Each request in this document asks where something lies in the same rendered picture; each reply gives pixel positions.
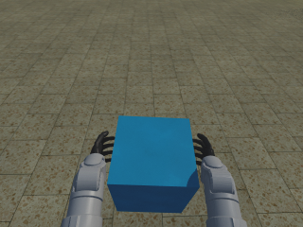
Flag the robot right forearm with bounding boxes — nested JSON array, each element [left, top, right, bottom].
[[201, 155, 247, 227]]

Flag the carton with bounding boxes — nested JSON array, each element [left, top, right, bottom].
[[107, 115, 200, 214]]

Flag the robot left hand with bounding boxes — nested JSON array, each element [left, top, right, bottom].
[[90, 131, 116, 163]]

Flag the robot left forearm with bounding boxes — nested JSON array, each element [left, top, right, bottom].
[[61, 153, 106, 227]]

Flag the robot right hand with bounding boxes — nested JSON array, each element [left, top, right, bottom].
[[192, 133, 215, 166]]

